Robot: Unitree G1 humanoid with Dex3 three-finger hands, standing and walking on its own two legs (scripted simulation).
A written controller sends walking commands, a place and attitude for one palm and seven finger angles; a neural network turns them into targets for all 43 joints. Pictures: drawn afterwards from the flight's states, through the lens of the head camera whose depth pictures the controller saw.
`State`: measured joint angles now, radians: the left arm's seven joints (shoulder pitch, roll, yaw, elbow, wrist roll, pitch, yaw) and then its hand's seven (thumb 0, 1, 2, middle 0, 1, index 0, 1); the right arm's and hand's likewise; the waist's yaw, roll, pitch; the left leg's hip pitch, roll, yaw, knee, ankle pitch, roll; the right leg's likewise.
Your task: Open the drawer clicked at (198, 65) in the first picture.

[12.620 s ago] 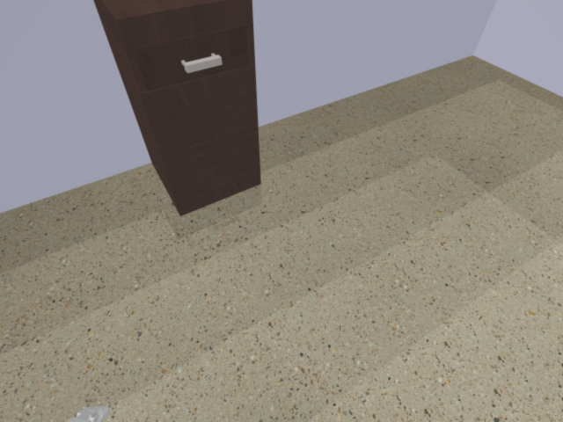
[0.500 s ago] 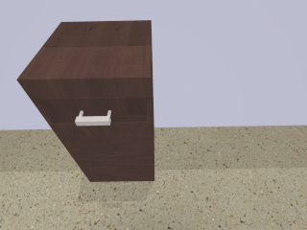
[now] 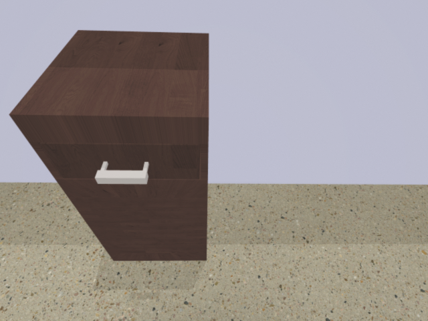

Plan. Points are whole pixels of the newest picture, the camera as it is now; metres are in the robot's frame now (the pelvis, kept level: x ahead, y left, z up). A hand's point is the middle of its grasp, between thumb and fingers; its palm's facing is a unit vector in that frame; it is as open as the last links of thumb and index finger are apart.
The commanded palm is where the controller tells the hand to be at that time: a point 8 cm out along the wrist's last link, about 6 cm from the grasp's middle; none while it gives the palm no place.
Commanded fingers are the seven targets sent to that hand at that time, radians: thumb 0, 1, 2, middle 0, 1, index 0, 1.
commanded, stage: come to a stop and stand still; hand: left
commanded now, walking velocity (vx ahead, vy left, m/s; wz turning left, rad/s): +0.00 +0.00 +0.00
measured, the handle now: (124, 171) +0.47 +0.26 -0.06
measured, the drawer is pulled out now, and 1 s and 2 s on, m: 0.00 0.00 0.00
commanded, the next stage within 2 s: look again from close up in 0.26 s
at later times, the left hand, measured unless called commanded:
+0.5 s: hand out of the picture -0.01 +0.19 -0.17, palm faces +0.03 -0.98 -0.19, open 7.4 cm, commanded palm none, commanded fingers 0.00 0.90 0.90 -0.20 -0.30 -0.20 -0.30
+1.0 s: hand out of the picture +0.01 +0.20 -0.15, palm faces -0.07 -0.94 -0.32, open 7.3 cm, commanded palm +0.10 +0.22 -0.06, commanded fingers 0.00 0.78 0.85 -0.21 -0.38 -0.21 -0.38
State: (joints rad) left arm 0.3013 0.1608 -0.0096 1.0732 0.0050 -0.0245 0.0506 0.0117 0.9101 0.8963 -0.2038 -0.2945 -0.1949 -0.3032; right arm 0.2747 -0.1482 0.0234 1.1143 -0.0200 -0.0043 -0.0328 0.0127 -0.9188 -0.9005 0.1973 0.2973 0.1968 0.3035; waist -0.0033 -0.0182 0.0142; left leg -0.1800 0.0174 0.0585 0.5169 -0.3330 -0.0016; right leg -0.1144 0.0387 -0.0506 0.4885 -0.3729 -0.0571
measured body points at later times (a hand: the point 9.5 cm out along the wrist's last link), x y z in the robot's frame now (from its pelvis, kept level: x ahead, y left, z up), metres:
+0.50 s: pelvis +0.00 +0.02 +0.01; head +0.01 +0.02 +0.45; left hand -0.01 +0.24 -0.16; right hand +0.01 -0.21 -0.15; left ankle -0.04 +0.12 -0.73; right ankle -0.07 -0.08 -0.73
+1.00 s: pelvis -0.02 +0.01 +0.00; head +0.00 +0.01 +0.45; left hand +0.01 +0.24 -0.12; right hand +0.00 -0.22 -0.15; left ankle -0.04 +0.12 -0.73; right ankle -0.07 -0.08 -0.73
